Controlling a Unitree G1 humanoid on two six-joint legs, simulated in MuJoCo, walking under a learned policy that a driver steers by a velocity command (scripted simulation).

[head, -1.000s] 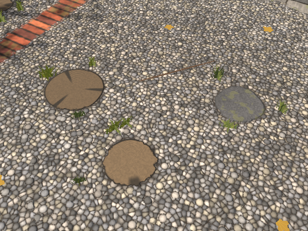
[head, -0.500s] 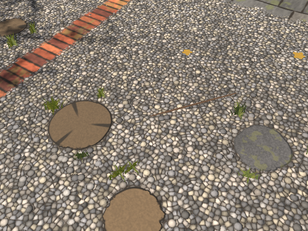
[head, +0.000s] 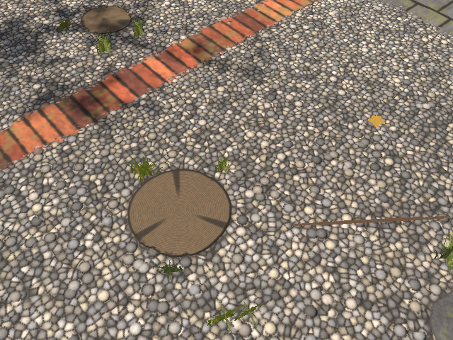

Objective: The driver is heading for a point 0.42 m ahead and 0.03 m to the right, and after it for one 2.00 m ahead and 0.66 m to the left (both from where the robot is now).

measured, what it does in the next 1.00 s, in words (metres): walks ahead: right foot, then left foot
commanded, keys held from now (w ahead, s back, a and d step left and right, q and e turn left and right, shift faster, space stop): w+q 0.14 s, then w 0.16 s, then no key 0.70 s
